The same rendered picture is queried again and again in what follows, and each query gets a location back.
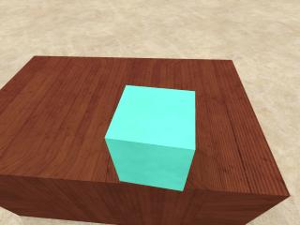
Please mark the carton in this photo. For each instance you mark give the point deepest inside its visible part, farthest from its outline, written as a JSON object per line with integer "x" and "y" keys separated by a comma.
{"x": 152, "y": 136}

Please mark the pedestal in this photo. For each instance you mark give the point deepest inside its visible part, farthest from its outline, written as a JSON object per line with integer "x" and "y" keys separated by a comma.
{"x": 55, "y": 163}

